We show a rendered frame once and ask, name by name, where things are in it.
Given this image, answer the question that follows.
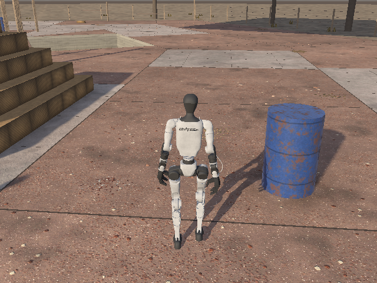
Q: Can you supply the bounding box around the robot right hand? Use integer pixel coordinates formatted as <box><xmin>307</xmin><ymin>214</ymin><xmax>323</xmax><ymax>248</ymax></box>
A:
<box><xmin>206</xmin><ymin>177</ymin><xmax>220</xmax><ymax>195</ymax></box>

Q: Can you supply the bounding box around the right robot upper arm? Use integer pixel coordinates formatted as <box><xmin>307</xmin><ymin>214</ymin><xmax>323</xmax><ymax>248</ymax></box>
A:
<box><xmin>202</xmin><ymin>120</ymin><xmax>214</xmax><ymax>154</ymax></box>

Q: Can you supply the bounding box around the left robot upper arm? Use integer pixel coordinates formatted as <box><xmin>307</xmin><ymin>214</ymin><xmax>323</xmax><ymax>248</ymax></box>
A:
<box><xmin>163</xmin><ymin>119</ymin><xmax>177</xmax><ymax>152</ymax></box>

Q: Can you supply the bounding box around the right robot foot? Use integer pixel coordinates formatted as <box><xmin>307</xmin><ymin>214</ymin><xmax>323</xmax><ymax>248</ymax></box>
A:
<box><xmin>195</xmin><ymin>227</ymin><xmax>204</xmax><ymax>242</ymax></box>

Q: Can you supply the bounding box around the robot left hand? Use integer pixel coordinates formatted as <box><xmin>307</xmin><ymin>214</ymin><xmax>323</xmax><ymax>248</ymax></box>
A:
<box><xmin>157</xmin><ymin>170</ymin><xmax>169</xmax><ymax>186</ymax></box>

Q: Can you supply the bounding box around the robot left forearm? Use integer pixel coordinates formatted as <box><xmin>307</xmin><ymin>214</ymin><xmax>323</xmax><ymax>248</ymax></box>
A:
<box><xmin>158</xmin><ymin>143</ymin><xmax>169</xmax><ymax>172</ymax></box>

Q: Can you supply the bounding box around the robot right thigh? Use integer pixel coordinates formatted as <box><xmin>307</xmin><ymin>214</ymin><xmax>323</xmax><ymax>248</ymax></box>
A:
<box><xmin>196</xmin><ymin>164</ymin><xmax>209</xmax><ymax>202</ymax></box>

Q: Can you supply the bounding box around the robot right forearm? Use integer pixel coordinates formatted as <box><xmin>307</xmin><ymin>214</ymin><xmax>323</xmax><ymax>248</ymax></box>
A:
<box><xmin>208</xmin><ymin>145</ymin><xmax>219</xmax><ymax>178</ymax></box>

